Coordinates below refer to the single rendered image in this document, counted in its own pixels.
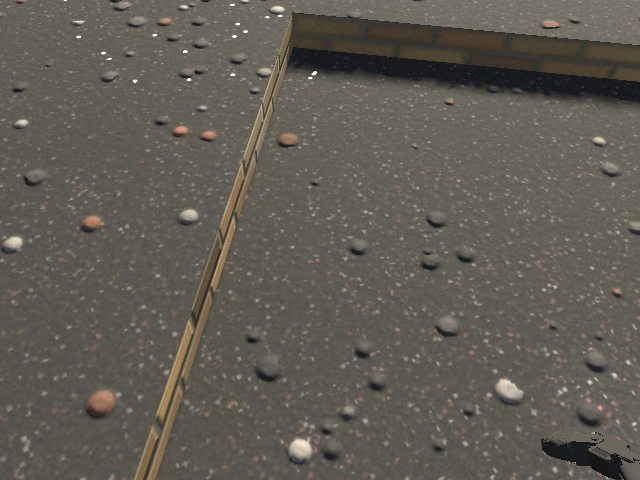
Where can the right robot hand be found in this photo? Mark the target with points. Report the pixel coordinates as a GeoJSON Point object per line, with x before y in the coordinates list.
{"type": "Point", "coordinates": [604, 453]}

